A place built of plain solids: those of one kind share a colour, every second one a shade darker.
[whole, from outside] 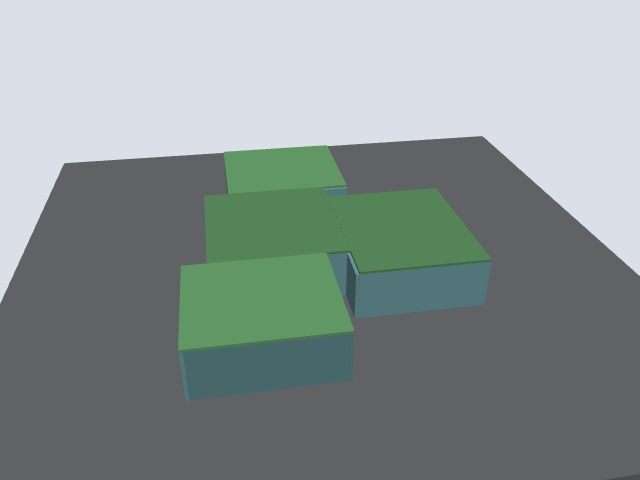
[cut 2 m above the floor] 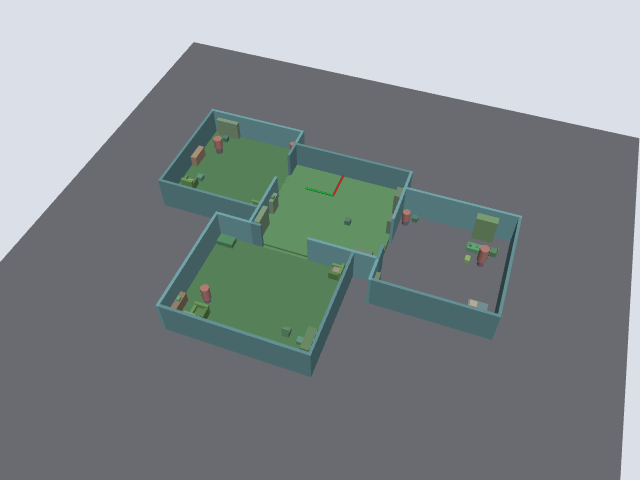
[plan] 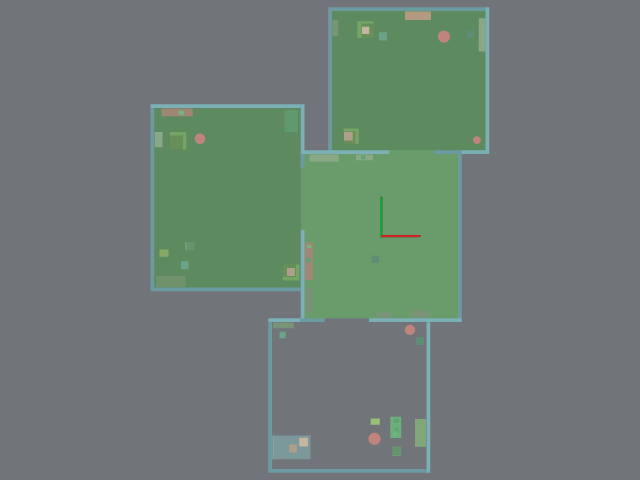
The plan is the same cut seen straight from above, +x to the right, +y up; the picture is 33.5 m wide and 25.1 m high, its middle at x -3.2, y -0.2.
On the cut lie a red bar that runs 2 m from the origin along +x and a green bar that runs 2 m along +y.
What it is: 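A storey of a house; a hub and three side rooms behind broad openings; the side rooms' floors lie 0.50 m, 0.156 m and not at all below the hub's; a bare drop, one riser, a flush line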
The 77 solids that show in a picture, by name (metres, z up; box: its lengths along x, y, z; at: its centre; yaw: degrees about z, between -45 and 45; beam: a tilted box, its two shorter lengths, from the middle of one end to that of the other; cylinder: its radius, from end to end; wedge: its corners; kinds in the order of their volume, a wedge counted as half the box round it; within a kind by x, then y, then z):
{
 "floor_1": {"box": [7.65, 9.38, 0.39], "at": [-8.04, 2.01, 0.14]},
 "floor_2": {"box": [0.2, 3.25, 0.39], "at": [-4.11, 1.95, 0.14]},
 "floor_3": {"box": [8.03, 8.59, 0.55], "at": [0.0, 0.0, 0.22]},
 "floor_4": {"box": [8.03, 7.28, 0.55], "at": [1.44, 8.13, 0.22]},
 "floor_5": {"box": [2.34, 0.2, 0.55], "at": [1.59, 4.39, 0.22]},
 "wall_1": {"box": [0.2, 9.38, 3.11], "at": [-11.96, 2.01, 1.5]},
 "wall_2": {"box": [7.85, 0.2, 3.11], "at": [-8.14, -2.78, 1.5]},
 "wall_3": {"box": [7.85, 0.2, 3.11], "at": [-8.14, 6.8, 1.5]},
 "wall_4": {"box": [0.2, 7.88, 3.11], "at": [-5.81, -8.43, 1.5]},
 "wall_5": {"box": [1.7, 0.2, 3.11], "at": [-5.06, -4.39, 1.5]},
 "wall_6": {"box": [0.2, 4.62, 3.11], "at": [-4.11, -1.98, 1.5]},
 "wall_7": {"box": [0.2, 0.72, 3.11], "at": [-4.11, 3.93, 1.5]},
 "wall_8": {"box": [0.2, 2.4, 3.11], "at": [-4.11, 5.7, 1.5]},
 "wall_9": {"box": [1.27, 0.2, 3.11], "at": [-3.58, -4.39, 1.5]},
 "wall_10": {"box": [0.2, 7.48, 3.11], "at": [-2.67, 8.23, 1.5]},
 "wall_11": {"box": [4.63, 0.2, 3.11], "at": [-1.9, 4.39, 1.5]},
 "wall_12": {"box": [8.08, 0.2, 3.11], "at": [-1.67, -12.27, 1.5]},
 "wall_13": {"box": [8.03, 0.2, 3.11], "at": [1.44, 11.87, 1.5]},
 "wall_14": {"box": [4.86, 0.2, 3.11], "at": [1.79, -4.39, 1.5]},
 "wall_15": {"box": [0.2, 7.88, 3.11], "at": [2.46, -8.43, 1.5]},
 "wall_16": {"box": [1.45, 0.2, 3.11], "at": [3.49, 4.39, 1.5]},
 "wall_17": {"box": [0.2, 8.59, 3.11], "at": [4.11, 0.0, 1.5]},
 "wall_18": {"box": [1.44, 0.2, 3.11], "at": [4.94, 4.39, 1.5]},
 "wall_19": {"box": [0.2, 7.48, 3.11], "at": [5.56, 8.23, 1.5]},
 "roof_1": {"box": [7.85, 9.78, 0.16], "at": [-8.14, 2.01, 3.14]},
 "roof_2": {"box": [8.48, 7.88, 0.16], "at": [-1.67, -8.43, 3.14]},
 "roof_3": {"box": [8.43, 8.99, 0.16], "at": [0.0, 0.0, 3.14]},
 "roof_4": {"box": [8.43, 7.48, 0.16], "at": [1.44, 8.23, 3.14]},
 "case_1": {"box": [0.41, 0.8, 1.53], "at": [-11.64, 5.05, 1.11]},
 "case_2": {"box": [1.08, 0.3, 1.76], "at": [-5.12, -4.67, 0.83]},
 "case_3": {"box": [0.4, 1.23, 1.88], "at": [-3.79, -3.33, 1.44]},
 "case_4": {"box": [1.53, 0.38, 1.73], "at": [-2.99, 4.08, 1.36]},
 "case_5": {"box": [0.31, 0.86, 1.36], "at": [-2.4, 10.88, 1.18]},
 "case_6": {"box": [0.88, 0.31, 1.26], "at": [-0.87, 4.12, 1.12]},
 "case_7": {"box": [0.76, 0.33, 1.26], "at": [0.11, -4.11, 1.12]},
 "case_8": {"box": [0.93, 0.41, 1.88], "at": [2.02, -4.07, 1.44]},
 "case_9": {"box": [0.34, 1.74, 1.48], "at": [5.27, 10.52, 1.24]},
 "wardrobe_1": {"box": [1.53, 0.57, 2.11], "at": [-11.0, -2.37, 1.4]},
 "wardrobe_2": {"box": [0.57, 1.46, 2.04], "at": [2.06, -10.29, 0.97]},
 "sideboard_1": {"box": [1.64, 0.4, 0.8], "at": [-10.67, 6.47, 0.74]},
 "sideboard_2": {"box": [0.42, 1.97, 0.78], "at": [-3.78, -1.31, 0.88]},
 "sideboard_3": {"box": [1.36, 0.45, 0.83], "at": [1.92, 11.53, 0.91]},
 "armchair_1": {"box": [0.67, 0.19, 0.7], "at": [-10.71, 4.63, 0.69]},
 "armchair_2": {"box": [0.67, 0.54, 0.46], "at": [-10.71, 4.99, 0.57]},
 "armchair_3": {"box": [0.67, 0.19, 0.7], "at": [-10.71, 5.36, 0.69]},
 "armchair_4": {"box": [0.18, 0.92, 0.81], "at": [-10.28, 4.99, 0.74]},
 "armchair_5": {"box": [0.19, 0.65, 0.57], "at": [-5.06, -1.81, 0.63]},
 "armchair_6": {"box": [0.89, 0.19, 0.81], "at": [-4.71, -2.23, 0.75]},
 "armchair_7": {"box": [0.5, 0.65, 0.41], "at": [-4.71, -1.81, 0.54]},
 "armchair_8": {"box": [0.19, 0.65, 0.57], "at": [-4.36, -1.81, 0.63]},
 "armchair_9": {"box": [0.18, 0.8, 0.82], "at": [-1.26, 5.23, 0.9]},
 "armchair_10": {"box": [0.23, 0.89, 0.94], "at": [-1.14, 10.8, 0.96]},
 "armchair_11": {"box": [0.63, 0.13, 0.63], "at": [-0.71, 10.42, 0.81]},
 "armchair_12": {"box": [0.63, 0.63, 0.45], "at": [-0.71, 10.8, 0.72]},
 "bed_1": {"box": [1.94, 1.25, 0.5], "at": [-4.66, -11.05, 0.2]},
 "bush_1": {"cylinder": 0.28, "from": [-9.48, 5.1, 0.7], "to": [-9.48, 5.1, 1.76]},
 "bush_2": {"cylinder": 0.32, "from": [-0.35, -10.59, 0.52], "to": [-0.35, -10.59, 1.68]},
 "bush_3": {"cylinder": 0.27, "from": [1.5, -4.9, 0.42], "to": [1.5, -4.9, 1.17]},
 "bush_4": {"cylinder": 0.32, "from": [3.28, 10.44, 1.05], "to": [3.28, 10.44, 1.85]},
 "bush_5": {"cylinder": 0.21, "from": [5.01, 5.02, 1.02], "to": [5.01, 5.02, 1.55]},
 "lowtable_1": {"box": [0.7, 1.14, 0.38], "at": [-4.7, 6.02, 0.53]},
 "lowtable_2": {"box": [0.57, 1.11, 0.41], "at": [0.76, -10.0, 0.16]},
 "basket_1": {"box": [0.42, 0.42, 0.34], "at": [-10.27, -1.52, 0.51]},
 "basket_2": {"box": [0.39, 0.38, 0.4], "at": [-0.31, -1.21, 0.7]},
 "basket_3": {"box": [0.43, 0.43, 0.35], "at": [0.09, 10.45, 0.67]},
 "basket_4": {"box": [0.4, 0.4, 0.42], "at": [2.02, -5.49, 0.16]},
 "basket_5": {"box": [0.38, 0.38, 0.38], "at": [4.66, 10.55, 0.69]},
 "chair_1": {"box": [0.06, 0.44, 0.91], "at": [-10.21, -0.52, 0.79]},
 "chair_2": {"box": [0.44, 0.44, 0.42], "at": [-9.96, -0.52, 0.55]},
 "chair_3": {"box": [0.47, 0.45, 0.47], "at": [0.82, -11.21, 0.19]},
 "cushion_1": {"box": [0.42, 0.42, 0.15], "at": [-4.72, -1.87, 0.82]},
 "cushion_2": {"box": [0.42, 0.42, 0.15], "at": [-4.61, -11.11, 0.53]},
 "cushion_3": {"box": [0.46, 0.46, 0.14], "at": [-4.05, -10.77, 0.52]},
 "cushion_4": {"box": [0.45, 0.45, 0.11], "at": [-1.72, 5.23, 1.02]},
 "cushion_5": {"box": [0.38, 0.38, 0.11], "at": [-0.81, 10.76, 1.0]},
 "toybox_1": {"box": [0.48, 0.38, 0.32], "at": [-11.36, -0.89, 0.5]},
 "toybox_2": {"box": [0.47, 0.33, 0.35], "at": [-0.32, -9.7, 0.12]}
}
